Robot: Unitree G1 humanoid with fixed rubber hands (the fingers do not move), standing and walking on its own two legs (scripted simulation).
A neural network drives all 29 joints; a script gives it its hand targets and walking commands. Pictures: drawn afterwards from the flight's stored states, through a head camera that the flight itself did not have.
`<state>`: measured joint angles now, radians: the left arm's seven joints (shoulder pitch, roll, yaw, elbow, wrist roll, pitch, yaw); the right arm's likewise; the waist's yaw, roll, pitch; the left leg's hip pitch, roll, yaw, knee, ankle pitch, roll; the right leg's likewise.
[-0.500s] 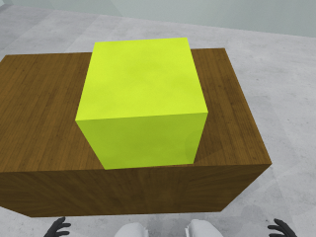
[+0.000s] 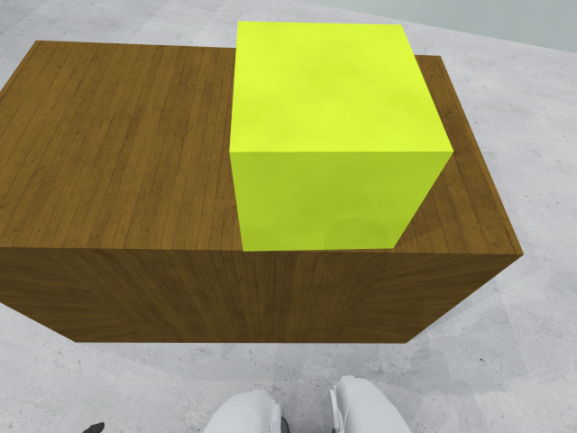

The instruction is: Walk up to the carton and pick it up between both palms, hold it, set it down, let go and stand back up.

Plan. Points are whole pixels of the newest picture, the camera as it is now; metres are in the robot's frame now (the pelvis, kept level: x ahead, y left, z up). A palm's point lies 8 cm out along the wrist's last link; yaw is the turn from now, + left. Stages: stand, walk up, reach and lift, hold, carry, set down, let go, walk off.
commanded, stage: walk up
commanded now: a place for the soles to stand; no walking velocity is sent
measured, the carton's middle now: (320, 141) +0.53 -0.03 +0.04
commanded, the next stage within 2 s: none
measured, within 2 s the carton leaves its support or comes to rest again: neither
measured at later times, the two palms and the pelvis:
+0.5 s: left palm out of the picture +0.02 +0.30 -0.13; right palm out of the picture +0.05 -0.32 -0.09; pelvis -0.01 -0.01 +0.00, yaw +0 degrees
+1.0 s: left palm out of the picture +0.08 +0.17 -0.09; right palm out of the picture +0.10 -0.44 -0.12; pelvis +0.05 -0.14 +0.01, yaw -3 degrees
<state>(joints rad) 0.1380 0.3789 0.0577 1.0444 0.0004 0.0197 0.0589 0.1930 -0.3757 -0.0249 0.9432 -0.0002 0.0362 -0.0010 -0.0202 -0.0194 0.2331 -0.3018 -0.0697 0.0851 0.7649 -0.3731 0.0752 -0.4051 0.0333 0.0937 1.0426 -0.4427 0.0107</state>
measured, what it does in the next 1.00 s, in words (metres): steps to the right: right foot, then left foot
